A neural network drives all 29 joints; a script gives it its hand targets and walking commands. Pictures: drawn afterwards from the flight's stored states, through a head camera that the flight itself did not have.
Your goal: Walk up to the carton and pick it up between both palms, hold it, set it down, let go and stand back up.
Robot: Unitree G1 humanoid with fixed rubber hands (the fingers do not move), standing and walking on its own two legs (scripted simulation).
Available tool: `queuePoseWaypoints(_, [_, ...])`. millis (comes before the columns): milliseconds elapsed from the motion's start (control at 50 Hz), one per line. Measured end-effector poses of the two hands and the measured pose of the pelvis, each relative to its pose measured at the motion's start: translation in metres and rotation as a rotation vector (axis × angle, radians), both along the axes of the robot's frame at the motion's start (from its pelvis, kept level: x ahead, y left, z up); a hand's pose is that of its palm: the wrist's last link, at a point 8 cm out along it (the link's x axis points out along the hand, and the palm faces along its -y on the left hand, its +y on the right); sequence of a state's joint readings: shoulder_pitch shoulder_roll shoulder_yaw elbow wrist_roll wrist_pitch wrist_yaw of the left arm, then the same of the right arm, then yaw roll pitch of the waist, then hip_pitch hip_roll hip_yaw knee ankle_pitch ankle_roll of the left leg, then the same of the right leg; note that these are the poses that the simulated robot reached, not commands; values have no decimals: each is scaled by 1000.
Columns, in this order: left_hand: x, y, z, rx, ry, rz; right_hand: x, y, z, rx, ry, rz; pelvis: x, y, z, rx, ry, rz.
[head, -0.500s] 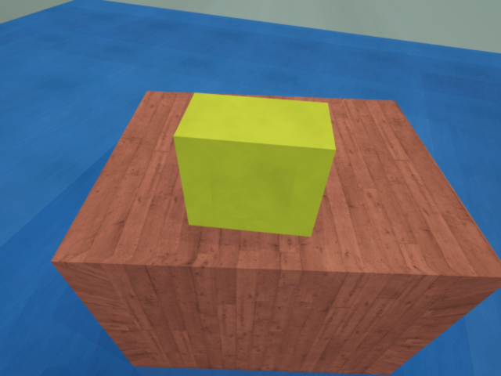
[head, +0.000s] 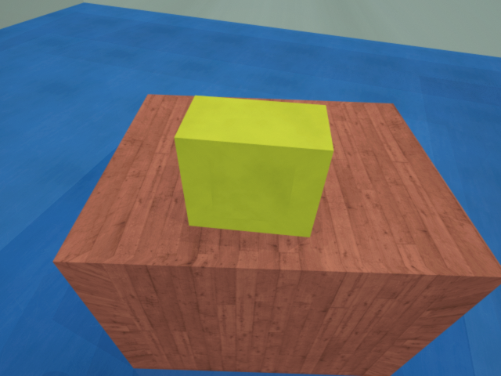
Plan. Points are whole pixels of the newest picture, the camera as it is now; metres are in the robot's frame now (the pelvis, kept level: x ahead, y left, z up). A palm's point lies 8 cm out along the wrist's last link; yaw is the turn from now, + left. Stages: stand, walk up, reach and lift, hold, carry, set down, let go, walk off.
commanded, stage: stand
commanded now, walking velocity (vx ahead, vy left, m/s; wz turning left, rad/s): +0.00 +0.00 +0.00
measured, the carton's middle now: (254, 168) +0.55 -0.02 +0.05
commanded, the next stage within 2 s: none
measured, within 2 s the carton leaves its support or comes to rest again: neither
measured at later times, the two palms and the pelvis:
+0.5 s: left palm out of the picture +0.07 +0.29 -0.12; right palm out of the picture +0.06 -0.29 -0.10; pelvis +0.00 +0.00 +0.00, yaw +0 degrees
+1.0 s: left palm out of the picture +0.07 +0.29 -0.12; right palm out of the picture +0.07 -0.29 -0.10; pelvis +0.00 +0.00 +0.00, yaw +0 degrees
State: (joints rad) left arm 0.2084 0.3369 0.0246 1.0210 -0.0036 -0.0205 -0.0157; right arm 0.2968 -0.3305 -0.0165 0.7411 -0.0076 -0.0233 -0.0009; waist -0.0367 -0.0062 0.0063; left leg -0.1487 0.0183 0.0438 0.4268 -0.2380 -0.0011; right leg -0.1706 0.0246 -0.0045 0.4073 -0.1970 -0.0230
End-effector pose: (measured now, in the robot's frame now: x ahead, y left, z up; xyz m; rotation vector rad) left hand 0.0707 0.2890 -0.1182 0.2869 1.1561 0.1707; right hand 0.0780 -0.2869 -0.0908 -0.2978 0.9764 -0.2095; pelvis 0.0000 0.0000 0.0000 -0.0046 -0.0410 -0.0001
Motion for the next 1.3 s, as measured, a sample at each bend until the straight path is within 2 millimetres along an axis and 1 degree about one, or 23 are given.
queuePoseWaypoints(340, [-9,0,-1,4,33,1,-14,-1,-5,4,45,-6,-6,-1,1,1,-3,0])
queuePoseWaypoints(620, [-2,1,2,9,23,2,-12,-1,-7,11,48,-9,-2,-1,1,1,5,0])
queuePoseWaypoints(840, [-5,2,1,12,47,4,-16,0,-10,14,74,-12,-2,-1,1,1,6,0])
queuePoseWaypoints(1100, [2,2,3,13,35,3,-13,0,-10,15,69,-12,0,-1,2,0,12,0])
queuePoseWaypoints(1300, [2,2,3,17,43,5,-13,0,-11,18,72,-12,1,-1,2,1,13,1])
